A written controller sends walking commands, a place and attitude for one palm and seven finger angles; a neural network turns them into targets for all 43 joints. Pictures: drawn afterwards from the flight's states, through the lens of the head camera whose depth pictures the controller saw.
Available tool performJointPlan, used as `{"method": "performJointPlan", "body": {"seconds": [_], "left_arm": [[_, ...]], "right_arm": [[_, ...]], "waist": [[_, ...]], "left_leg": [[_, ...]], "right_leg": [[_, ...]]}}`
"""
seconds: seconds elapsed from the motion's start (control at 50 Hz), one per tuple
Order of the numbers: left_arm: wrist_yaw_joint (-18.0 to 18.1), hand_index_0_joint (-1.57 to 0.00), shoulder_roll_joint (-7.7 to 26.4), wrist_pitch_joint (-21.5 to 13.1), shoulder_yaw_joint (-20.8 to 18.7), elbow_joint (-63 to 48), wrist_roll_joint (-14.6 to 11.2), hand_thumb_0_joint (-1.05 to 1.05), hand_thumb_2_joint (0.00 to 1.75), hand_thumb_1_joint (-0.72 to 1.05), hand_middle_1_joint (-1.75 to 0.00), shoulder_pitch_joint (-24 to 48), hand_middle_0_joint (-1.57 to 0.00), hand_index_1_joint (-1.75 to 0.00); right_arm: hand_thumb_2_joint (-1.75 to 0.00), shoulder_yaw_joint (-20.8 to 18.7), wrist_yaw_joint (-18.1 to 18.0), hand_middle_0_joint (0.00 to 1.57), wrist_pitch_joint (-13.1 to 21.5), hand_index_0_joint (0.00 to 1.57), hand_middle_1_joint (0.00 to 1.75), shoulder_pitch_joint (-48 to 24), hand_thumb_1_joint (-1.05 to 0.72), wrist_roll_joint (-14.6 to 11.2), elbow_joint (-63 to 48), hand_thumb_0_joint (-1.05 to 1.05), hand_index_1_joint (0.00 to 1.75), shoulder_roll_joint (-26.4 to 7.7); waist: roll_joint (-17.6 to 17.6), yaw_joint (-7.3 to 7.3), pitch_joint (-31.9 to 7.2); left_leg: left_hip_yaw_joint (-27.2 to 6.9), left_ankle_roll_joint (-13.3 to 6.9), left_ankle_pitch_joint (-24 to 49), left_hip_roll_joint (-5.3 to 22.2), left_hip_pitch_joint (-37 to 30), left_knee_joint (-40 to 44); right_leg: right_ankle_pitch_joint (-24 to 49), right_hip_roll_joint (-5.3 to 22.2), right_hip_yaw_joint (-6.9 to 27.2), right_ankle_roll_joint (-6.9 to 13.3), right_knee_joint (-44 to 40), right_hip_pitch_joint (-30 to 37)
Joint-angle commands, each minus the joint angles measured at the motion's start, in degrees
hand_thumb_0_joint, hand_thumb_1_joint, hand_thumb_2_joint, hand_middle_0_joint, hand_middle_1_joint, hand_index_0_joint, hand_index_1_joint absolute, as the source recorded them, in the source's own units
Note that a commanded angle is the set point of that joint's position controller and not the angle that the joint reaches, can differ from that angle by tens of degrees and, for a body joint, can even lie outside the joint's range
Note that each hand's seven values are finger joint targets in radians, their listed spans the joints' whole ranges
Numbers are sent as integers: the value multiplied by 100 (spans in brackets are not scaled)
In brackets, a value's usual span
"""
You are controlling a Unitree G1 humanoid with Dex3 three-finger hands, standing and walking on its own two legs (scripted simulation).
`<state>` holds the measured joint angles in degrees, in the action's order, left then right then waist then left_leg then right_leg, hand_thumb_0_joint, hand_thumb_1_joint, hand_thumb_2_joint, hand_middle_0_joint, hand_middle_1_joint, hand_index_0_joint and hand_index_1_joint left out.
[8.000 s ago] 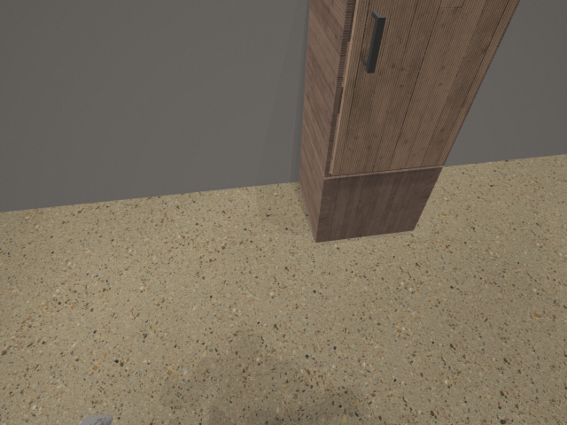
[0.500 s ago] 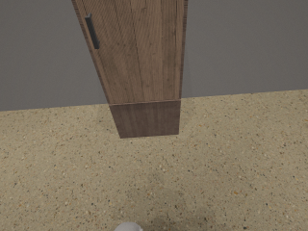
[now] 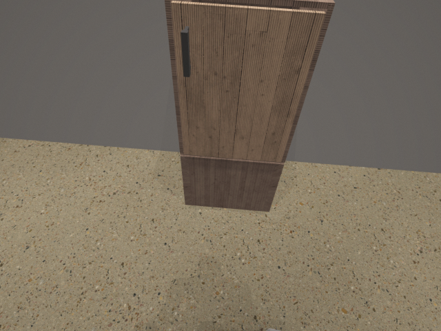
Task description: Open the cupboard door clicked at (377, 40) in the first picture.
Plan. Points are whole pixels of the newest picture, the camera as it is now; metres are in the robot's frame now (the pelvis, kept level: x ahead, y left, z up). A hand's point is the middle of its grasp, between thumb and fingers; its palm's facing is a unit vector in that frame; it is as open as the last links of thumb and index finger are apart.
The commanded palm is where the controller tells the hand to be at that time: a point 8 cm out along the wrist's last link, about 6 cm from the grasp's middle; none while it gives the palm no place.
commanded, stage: take the last steps up to it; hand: left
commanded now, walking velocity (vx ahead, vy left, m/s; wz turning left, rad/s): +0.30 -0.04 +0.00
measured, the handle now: (186, 52) +0.84 +0.16 +0.11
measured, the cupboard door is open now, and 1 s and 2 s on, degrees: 0 0 0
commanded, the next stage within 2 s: come to a stop and stand still in 0.72 s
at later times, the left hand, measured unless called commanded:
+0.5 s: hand out of the picture +0.14 +0.12 -0.17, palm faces +0.08 -0.98 -0.19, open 7.3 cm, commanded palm none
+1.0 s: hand (154, 256) +0.33 +0.18 -0.18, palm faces +0.08 -0.98 -0.18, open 7.4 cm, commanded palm none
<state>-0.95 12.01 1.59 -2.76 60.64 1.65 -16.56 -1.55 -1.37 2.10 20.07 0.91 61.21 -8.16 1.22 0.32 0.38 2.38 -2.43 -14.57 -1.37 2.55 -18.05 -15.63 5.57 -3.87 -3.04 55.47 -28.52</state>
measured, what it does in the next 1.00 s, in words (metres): walks ahead: right foot, then left foot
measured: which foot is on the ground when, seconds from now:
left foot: down 0.00-0.20, up 0.22-0.64, down 0.66-1.00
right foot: up 0.00-0.16, down 0.18-0.66, up 0.68-1.00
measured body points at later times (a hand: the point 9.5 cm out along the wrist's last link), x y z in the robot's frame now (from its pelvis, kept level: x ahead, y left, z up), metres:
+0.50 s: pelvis +0.15 -0.05 +0.00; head +0.16 -0.06 +0.45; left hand +0.14 +0.18 -0.16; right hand +0.21 -0.28 -0.16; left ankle +0.23 +0.09 -0.69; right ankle +0.12 -0.14 -0.75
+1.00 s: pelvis +0.30 +0.01 +0.00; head +0.31 +0.02 +0.45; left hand +0.32 +0.24 -0.17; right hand +0.33 -0.22 -0.15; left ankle +0.30 +0.08 -0.75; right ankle +0.33 -0.14 -0.71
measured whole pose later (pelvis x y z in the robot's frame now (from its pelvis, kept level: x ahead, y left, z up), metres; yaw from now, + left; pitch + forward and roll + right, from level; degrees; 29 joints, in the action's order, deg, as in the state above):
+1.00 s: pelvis +0.30 +0.01 +0.00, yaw +1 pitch -1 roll +0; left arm 1.9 9.8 0.7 -2.3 61.1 1.3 -13.6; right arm -1.7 -2.3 1.8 14.0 0.8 62.0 -7.9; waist 2.1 0.3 1.6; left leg 9.0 -4.2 -12.3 -0.6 10.4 -23.2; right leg -16.5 4.8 -2.9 -2.2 46.6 -24.3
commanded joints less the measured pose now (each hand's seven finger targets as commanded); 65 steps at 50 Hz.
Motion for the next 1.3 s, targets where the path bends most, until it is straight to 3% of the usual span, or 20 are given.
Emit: {"method": "performJointPlan", "body": {"seconds": [0.0,0.08,0.14,0.18,0.2,0.26,0.32,0.54,0.6,0.62,0.64,0.66,0.68,0.74,0.9,1.02,1.08,1.14,1.18,1.28], "left_arm": [[-34,-20,162,-216,-40,-633,-34,0,90,90,-30,908,-20,-30],[-51,-20,69,-306,-53,-626,-52,0,90,90,-30,941,-20,-30],[-18,-20,330,-418,-160,-191,-20,0,90,90,-30,-283,-20,-30],[115,-20,1285,-512,-354,153,-40,0,90,90,-30,-1680,-20,-30],[142,-20,1231,-493,-346,124,-102,0,90,90,-30,-1437,-20,-30],[193,-20,414,-512,-141,-152,-62,0,90,90,-30,-309,-20,-30],[216,-20,117,-592,-68,-129,-26,0,90,90,-30,-259,-20,-30],[206,-20,445,-629,-68,219,-18,0,90,90,-30,-790,-20,-30],[217,-20,471,-562,-88,250,-43,0,90,90,-30,-684,-20,-30],[210,-20,341,-548,-69,226,-67,0,90,90,-30,-721,-20,-30],[175,-20,22,-524,-18,146,-126,0,90,90,-30,-1035,-20,-30],[189,-20,13,-534,13,12,-81,0,90,90,-30,-927,-20,-30],[206,-20,28,-456,27,-40,-81,0,90,90,-30,-645,-20,-30],[109,-20,-120,-367,-15,76,1,0,90,90,-30,-479,-20,-30],[241,-20,-302,-112,66,113,-41,0,90,90,-30,-607,-20,-30],[294,-20,71,-26,2,-154,-53,0,90,90,-30,-59,-20,-30],[312,-20,328,-81,-79,-226,-29,0,90,90,-30,-127,-20,-30],[337,-20,857,-187,-168,-263,-37,0,90,90,-30,-231,-20,-30],[387,-20,750,-152,-181,-331,-24,0,90,90,-30,-21,-20,-30],[399,-20,736,-123,-221,-591,20,0,90,90,-30,507,-20,-30]], "right_arm": [[-90,-225,-55,20,116,20,30,519,-90,42,-66,0,30,-937],[-90,-242,-43,20,93,20,30,558,-90,87,101,0,30,-975],[-90,-199,-32,20,104,20,30,470,-90,37,157,0,30,-834],[-90,-115,56,20,143,20,30,375,-90,-47,-198,0,30,-432],[-90,-183,63,20,94,20,30,90,-90,-38,-215,0,30,-639],[-90,-224,144,20,20,20,30,-195,-90,59,-201,0,30,-423],[-90,-212,177,20,-99,20,30,136,-90,91,-84,0,30,-200],[-90,-146,322,20,10,20,30,-1280,-90,31,-625,0,30,-262],[-90,-171,249,20,78,20,30,-612,-90,59,-421,0,30,-458],[-90,-233,191,20,133,20,30,129,-90,91,-207,0,30,-736],[-90,-359,107,20,159,20,30,707,-90,142,-94,0,30,-1364],[-90,-371,75,20,70,20,30,881,-90,60,-46,0,30,-1542],[-90,-357,25,20,56,20,30,508,-90,18,-139,0,30,-1472],[-90,-176,14,20,106,20,30,-427,-90,25,-372,0,30,-758],[-90,-55,-93,20,136,20,30,-504,-90,-6,-285,0,30,-548],[-90,-241,-143,20,-114,20,30,-338,-90,4,-79,0,30,-796],[-90,-300,-122,20,-204,20,30,-276,-90,-17,-101,0,30,-741],[-90,-267,-57,20,-344,20,30,-190,-90,-67,-271,0,30,-291],[-90,-292,-94,20,-440,20,30,-486,-90,-59,-371,0,30,-348],[-90,-276,5,20,-467,20,30,-462,-90,-38,-382,0,30,-343]], "waist": [[-724,-295,748],[-788,-257,718],[-246,321,204],[1590,726,-544],[1173,720,-422],[221,211,443],[393,-58,398],[531,160,590],[186,-243,322],[-318,-494,-186],[-1646,-564,-800],[-1810,-561,-856],[-1542,-497,-600],[-619,-92,422],[-547,151,-68],[-926,-8,130],[-495,72,89],[1160,88,-456],[841,148,-409],[679,51,-316]], "left_leg": [[-1234,-851,440,1771,29,879],[-1054,-715,911,1675,329,438],[-488,-311,1105,1120,1152,-1131],[226,83,-1890,136,3239,-4298],[-319,7,-1742,419,3307,-5014],[-323,110,-387,864,3319,-5143],[-78,293,-83,913,2914,-4507],[351,236,225,661,2486,-2109],[574,155,483,361,1053,-1195],[235,41,937,606,-106,-839],[-1505,-503,1809,2000,-1288,-635],[-2223,-930,1567,2613,-1116,-25],[-2338,-974,630,2659,-512,276],[-1308,-676,-202,2046,1142,781],[-185,-575,3471,1668,899,247],[-390,-565,4154,1793,460,-353],[-336,-200,3293,1447,779,-975],[322,400,-1439,211,1791,-2690],[-270,378,-2102,210,2077,-4066],[-251,522,-1493,290,2054,-3857]], "right_leg": [[-93,159,53,-7,-935,-590],[-135,-124,-247,122,-1844,313],[417,-247,-227,329,-2874,2493],[-19,2151,3035,1277,-4062,4147],[-1311,2148,3241,1430,-4469,3395],[-1095,1524,1824,1152,-4665,1951],[216,1157,709,1039,-4617,1579],[1735,1105,342,1129,-4208,2217],[2212,843,6,904,-3109,1959],[2064,525,-216,712,-1907,1563],[-96,-204,-654,401,-325,364],[-2049,-453,-337,419,788,-79],[-1909,-225,33,431,1390,-374],[-718,190,226,354,1222,-176],[40,18,212,54,-625,688],[-179,-154,-7,147,-1952,997],[1583,-7,157,266,-2891,1653],[5473,1677,1504,1380,-3020,2363],[5379,1804,1590,1808,-3142,2169],[3384,1302,1006,1439,-3334,1871]]}}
